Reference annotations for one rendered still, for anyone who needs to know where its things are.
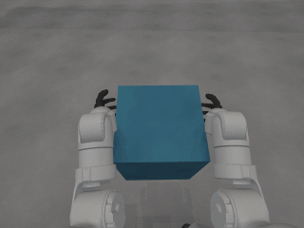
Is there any robot right forearm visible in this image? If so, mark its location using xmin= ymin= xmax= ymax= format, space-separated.
xmin=204 ymin=107 xmax=270 ymax=220

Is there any robot left upper arm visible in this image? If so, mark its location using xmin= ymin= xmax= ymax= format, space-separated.
xmin=55 ymin=189 xmax=126 ymax=228

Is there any robot left forearm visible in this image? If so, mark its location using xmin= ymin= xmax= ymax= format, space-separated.
xmin=69 ymin=106 xmax=118 ymax=225

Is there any robot left hand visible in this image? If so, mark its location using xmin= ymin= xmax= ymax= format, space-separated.
xmin=94 ymin=89 xmax=117 ymax=116

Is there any robot right hand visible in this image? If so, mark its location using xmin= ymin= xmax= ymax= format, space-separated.
xmin=201 ymin=93 xmax=222 ymax=122

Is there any robot right upper arm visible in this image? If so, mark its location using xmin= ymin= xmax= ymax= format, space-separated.
xmin=210 ymin=188 xmax=298 ymax=228

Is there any carton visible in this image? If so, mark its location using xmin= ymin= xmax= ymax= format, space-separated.
xmin=113 ymin=85 xmax=211 ymax=181

